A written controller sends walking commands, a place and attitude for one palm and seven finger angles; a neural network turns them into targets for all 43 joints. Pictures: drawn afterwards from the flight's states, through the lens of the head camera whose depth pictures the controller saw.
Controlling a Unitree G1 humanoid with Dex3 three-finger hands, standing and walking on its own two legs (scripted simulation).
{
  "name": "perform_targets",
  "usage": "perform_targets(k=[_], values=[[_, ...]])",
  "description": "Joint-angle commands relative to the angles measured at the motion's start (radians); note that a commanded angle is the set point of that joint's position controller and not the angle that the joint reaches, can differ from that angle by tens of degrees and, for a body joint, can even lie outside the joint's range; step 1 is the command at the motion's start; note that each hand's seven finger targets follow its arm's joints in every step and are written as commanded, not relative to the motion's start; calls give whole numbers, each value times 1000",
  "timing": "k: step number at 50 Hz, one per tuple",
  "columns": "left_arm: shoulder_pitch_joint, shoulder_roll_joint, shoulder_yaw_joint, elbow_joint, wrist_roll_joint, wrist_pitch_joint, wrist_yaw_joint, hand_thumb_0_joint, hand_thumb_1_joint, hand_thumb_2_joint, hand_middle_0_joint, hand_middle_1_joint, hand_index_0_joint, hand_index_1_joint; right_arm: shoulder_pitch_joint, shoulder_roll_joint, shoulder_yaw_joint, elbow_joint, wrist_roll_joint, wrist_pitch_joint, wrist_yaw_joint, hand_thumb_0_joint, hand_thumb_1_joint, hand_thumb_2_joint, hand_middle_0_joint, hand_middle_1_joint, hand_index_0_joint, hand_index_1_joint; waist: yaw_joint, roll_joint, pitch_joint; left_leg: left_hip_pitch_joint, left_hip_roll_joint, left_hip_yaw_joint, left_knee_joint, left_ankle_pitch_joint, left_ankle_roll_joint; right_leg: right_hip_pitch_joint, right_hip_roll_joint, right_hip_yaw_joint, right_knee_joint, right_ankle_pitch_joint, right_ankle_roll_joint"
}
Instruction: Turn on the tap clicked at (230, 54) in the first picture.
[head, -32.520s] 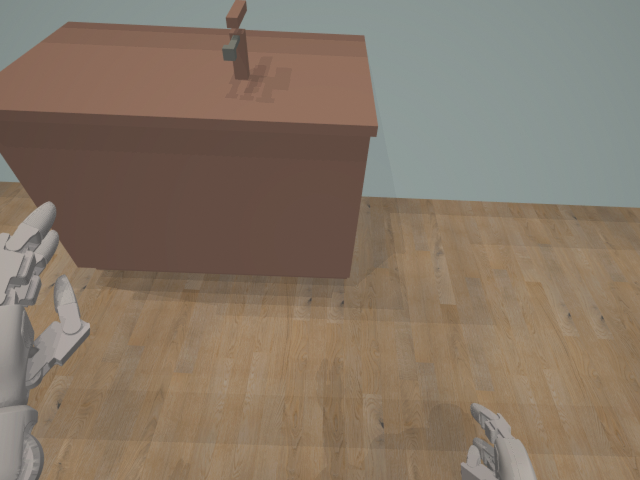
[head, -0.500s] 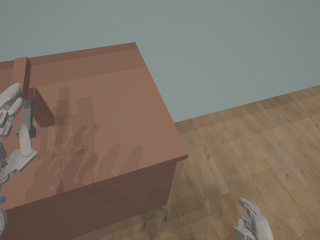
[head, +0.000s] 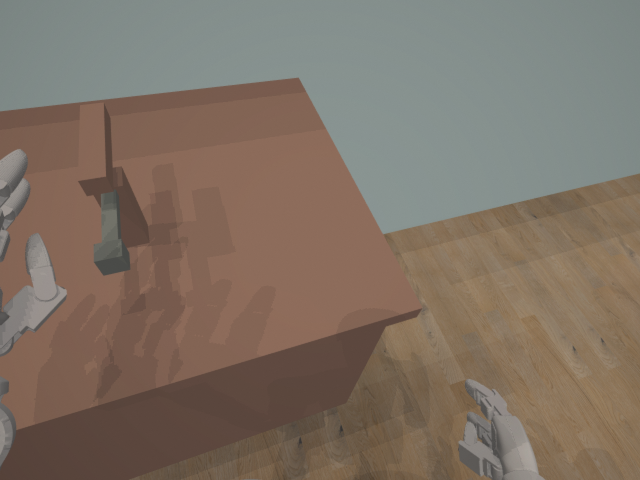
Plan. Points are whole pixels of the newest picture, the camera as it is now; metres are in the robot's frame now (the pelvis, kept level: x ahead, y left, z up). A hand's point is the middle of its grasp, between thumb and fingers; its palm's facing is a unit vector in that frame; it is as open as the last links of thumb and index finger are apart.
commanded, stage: come to a stop and stand still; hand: left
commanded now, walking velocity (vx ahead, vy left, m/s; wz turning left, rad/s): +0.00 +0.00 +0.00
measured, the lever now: (112, 257) +0.31 +0.27 +0.09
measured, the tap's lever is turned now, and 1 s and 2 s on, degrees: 0 0 0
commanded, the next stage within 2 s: look again from close up in 0.44 s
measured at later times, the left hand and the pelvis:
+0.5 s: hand (35, 302) +0.22 +0.27 +0.17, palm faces +0.34 -0.84 -0.42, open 7.4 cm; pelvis +0.00 +0.03 +0.00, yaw +0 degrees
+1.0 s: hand (50, 322) +0.21 +0.25 +0.16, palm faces +0.35 -0.85 -0.40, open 7.4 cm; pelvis -0.01 +0.01 +0.00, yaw +0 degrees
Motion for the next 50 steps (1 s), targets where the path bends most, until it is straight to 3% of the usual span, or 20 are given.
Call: perform_targets(k=[1, 4, 5, 8, 9, 13, 14, 15, 19, 20, 24, 25, 34, 35, 39, 40, 44, 45, 49, 50], values=[[8, 104, 64, -203, 3, -66, 4, 0, 900, 900, -200, -300, -200, -300, -62, -136, -55, -141, 3, -46, 9, 0, -900, -900, 200, 300, 200, 300, -14, 140, -219, 141, 109, -110, -113, 236, -11, -4, -43, -6, -2, 204, -34], [57, 119, 91, -137, 8, -57, 2, 0, 900, 900, -200, -300, -200, -300, -70, -139, -57, -136, 7, -34, 11, 0, -900, -900, 200, 300, 200, 300, -8, 103, -211, 155, 123, -117, -128, 259, -21, -34, -40, -11, 7, 181, -27], [55, 81, 55, -123, 2, -57, -6, 0, 900, 900, -200, -300, -200, -300, -61, -132, -53, -141, 3, -23, 12, 0, -900, -900, 200, 300, 200, 300, -13, 79, -194, 136, 126, -124, -138, 234, -21, -42, -40, -18, -1, 155, -24], [0, 125, 83, -140, 0, -59, -8, 0, 900, 900, -200, -300, -200, -300, -74, -128, -52, -153, 7, -15, 5, 0, -900, -900, 200, 300, 200, 300, -14, 55, -176, 98, 126, -124, -150, 149, -24, -21, -53, -8, -19, 138, -24], [-15, 162, 116, -156, 8, -57, 1, 0, 900, 900, -200, -300, -200, -300, -90, -132, -51, -149, 9, -15, 3, 0, -900, -900, 200, 300, 200, 300, -8, 67, -180, 100, 126, -122, -158, 128, -26, -17, -51, -5, -12, 141, -24], [-60, 141, 76, -234, 2, -70, -3, 0, 900, 900, -200, -300, -200, -300, -81, -124, -46, -160, 3, -25, 2, 0, -900, -900, 200, 300, 200, 300, -12, 134, -201, 105, 121, -133, -169, 101, -26, 2, -57, -4, -9, 137, -30], [-63, 182, 111, -260, 11, -70, 5, 0, 900, 900, -200, -300, -200, -300, -95, -128, -46, -155, 4, -29, 1, 0, -900, -900, 200, 300, 200, 300, -4, 163, -213, 119, 126, -140, -172, 122, -31, 3, -52, -5, 3, 139, -30], [-54, 120, 59, -272, 5, -76, 0, 0, 900, 900, -200, -300, -200, -300, -87, -121, -42, -157, -3, -32, 4, 0, -900, -900, 200, 300, 200, 300, -9, 166, -219, 122, 125, -138, -170, 133, -30, 2, -50, -13, 1, 136, -32], [6, 175, 114, -266, 11, -74, 13, 0, 900, 900, -200, -300, -200, -300, -84, -125, -49, -145, 3, -43, 9, 0, -900, -900, 200, 300, 200, 300, 0, 177, -249, 160, 125, -135, -141, 241, -48, 6, -55, -8, -1, 145, -35], [14, 116, 66, -265, 3, -81, 5, 0, 900, 900, -200, -300, -200, -300, -71, -125, -47, -144, -5, -38, 12, 0, -900, -900, 200, 300, 200, 300, -10, 163, -250, 156, 123, -133, -136, 249, -45, 3, -54, -14, -6, 142, -37], [74, 165, 128, -193, -2, -73, 8, 0, 900, 900, -200, -300, -200, -300, -77, -129, -54, -139, 7, -30, 9, 0, -900, -900, 200, 300, 200, 300, -6, 122, -235, 148, 123, -134, -132, 280, -59, 8, -58, -10, -16, 162, -34], [74, 104, 73, -177, -10, -77, -4, 0, 900, 900, -200, -300, -200, -300, -64, -129, -51, -139, 1, -22, 11, 0, -900, -900, 200, 300, 200, 300, -14, 105, -219, 127, 122, -131, -136, 257, -53, 5, -56, -17, -26, 155, -33], [18, 158, 88, -214, -5, -81, -1, 0, 900, 900, -200, -300, -200, -300, -88, -130, -55, -147, 19, -27, -4, 0, -900, -900, 200, 300, 200, 300, -9, 120, -202, 100, 113, -123, -163, 134, -36, 26, -71, 7, -33, 172, -32], [19, 116, 49, -210, -11, -86, -8, 0, 900, 900, -200, -300, -200, -300, -75, -130, -51, -147, 10, -27, -4, 0, -900, -900, 200, 300, 200, 300, -13, 113, -200, 90, 111, -119, -162, 120, -26, 28, -70, 3, -41, 176, -32], [24, 167, 95, -208, -7, -79, 5, 0, 900, 900, -200, -300, -200, -300, -84, -127, -53, -144, 19, -33, -9, 0, -900, -900, 200, 300, 200, 300, -8, 120, -199, 92, 107, -120, -159, 117, -28, 39, -78, 20, -46, 180, -36], [20, 119, 52, -197, -14, -84, -2, 0, 900, 900, -200, -300, -200, -300, -72, -127, -51, -143, 11, -30, -8, 0, -900, -900, 200, 300, 200, 300, -13, 109, -194, 72, 104, -118, -160, 88, -22, 40, -76, 16, -55, 172, -36], [35, 155, 90, -163, -13, -78, 3, 0, 900, 900, -200, -300, -200, -300, -79, -125, -54, -138, 21, -31, -12, 0, -900, -900, 200, 300, 200, 300, -10, 98, -186, 83, 103, -116, -156, 88, -23, 31, -82, 30, -65, 172, -37], [24, 107, 49, -157, -20, -82, -6, 0, 900, 900, -200, -300, -200, -300, -64, -124, -51, -137, 15, -29, -12, 0, -900, -900, 200, 300, 200, 300, -15, 80, -184, 78, 105, -121, -163, 82, -22, 27, -71, 22, -70, 166, -35], [4, 141, 75, -148, -20, -77, -7, 0, 900, 900, -200, -300, -200, -300, -81, -119, -51, -141, 22, -32, -17, 0, -900, -900, 200, 300, 200, 300, -11, 89, -171, 103, 130, -137, -199, 70, -30, 3, -56, 19, -69, 131, -27], [-8, 103, 37, -146, -24, -79, -16, 0, 900, 900, -200, -300, -200, -300, -70, -122, -50, -140, 14, -29, -15, 0, -900, -900, 200, 300, 200, 300, -15, 84, -165, 89, 135, -139, -206, 54, -25, -1, -47, 14, -73, 126, -24]])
